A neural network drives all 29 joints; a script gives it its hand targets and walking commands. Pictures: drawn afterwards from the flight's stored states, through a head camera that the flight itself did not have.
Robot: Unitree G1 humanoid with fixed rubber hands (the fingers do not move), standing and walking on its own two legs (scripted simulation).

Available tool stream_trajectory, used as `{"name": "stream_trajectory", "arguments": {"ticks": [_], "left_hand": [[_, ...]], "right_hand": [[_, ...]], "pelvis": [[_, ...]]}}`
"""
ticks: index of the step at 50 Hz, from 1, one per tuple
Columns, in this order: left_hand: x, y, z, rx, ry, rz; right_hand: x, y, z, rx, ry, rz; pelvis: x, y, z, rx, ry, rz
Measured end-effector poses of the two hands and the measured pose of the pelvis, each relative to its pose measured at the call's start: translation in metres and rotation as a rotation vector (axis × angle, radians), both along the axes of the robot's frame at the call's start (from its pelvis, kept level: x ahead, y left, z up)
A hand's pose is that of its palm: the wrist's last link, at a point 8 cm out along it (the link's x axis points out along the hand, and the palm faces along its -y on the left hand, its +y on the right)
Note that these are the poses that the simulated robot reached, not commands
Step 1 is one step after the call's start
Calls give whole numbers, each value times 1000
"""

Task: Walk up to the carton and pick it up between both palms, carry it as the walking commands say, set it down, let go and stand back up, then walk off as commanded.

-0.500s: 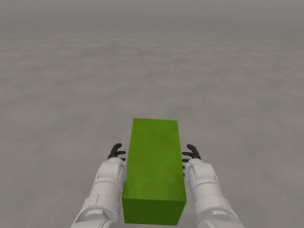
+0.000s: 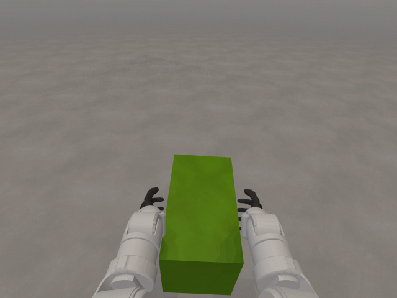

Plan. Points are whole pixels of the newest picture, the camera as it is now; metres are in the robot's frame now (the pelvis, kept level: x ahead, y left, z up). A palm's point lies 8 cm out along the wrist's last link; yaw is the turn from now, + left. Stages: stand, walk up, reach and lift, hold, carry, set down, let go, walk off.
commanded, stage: hold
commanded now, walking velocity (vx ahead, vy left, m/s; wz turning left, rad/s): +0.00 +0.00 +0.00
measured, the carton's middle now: (200, 218) +0.36 +0.00 -0.03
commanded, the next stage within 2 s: carry in 0.38 s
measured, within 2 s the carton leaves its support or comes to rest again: neither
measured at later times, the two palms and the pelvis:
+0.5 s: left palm (144, 213) +0.30 +0.12 +0.06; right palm (251, 214) +0.30 -0.11 +0.06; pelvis +0.01 +0.00 +0.00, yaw +0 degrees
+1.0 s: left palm (149, 167) +0.42 +0.13 +0.10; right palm (242, 170) +0.42 -0.11 +0.08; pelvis +0.11 +0.00 +0.01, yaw +0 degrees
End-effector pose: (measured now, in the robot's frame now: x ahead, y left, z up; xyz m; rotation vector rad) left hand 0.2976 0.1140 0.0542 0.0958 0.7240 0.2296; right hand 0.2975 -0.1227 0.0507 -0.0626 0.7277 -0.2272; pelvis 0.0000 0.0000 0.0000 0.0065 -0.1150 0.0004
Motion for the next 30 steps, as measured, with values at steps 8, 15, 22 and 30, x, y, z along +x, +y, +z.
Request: {"name": "stream_trajectory", "arguments": {"ticks": [8,15,22,30], "left_hand": [[-2,3,-2,-6,11,10],[-3,10,0,-7,-9,19],[-2,10,5,9,-2,2],[20,1,14,-6,2,3]], "right_hand": [[1,3,0,-9,11,13],[5,9,5,-25,-9,48],[4,8,8,-4,-4,49],[13,1,7,0,1,-7]], "pelvis": [[3,-3,1,3,-1,1],[6,-2,3,0,6,10],[9,2,1,-4,32,9],[16,1,-4,11,100,-35]]}}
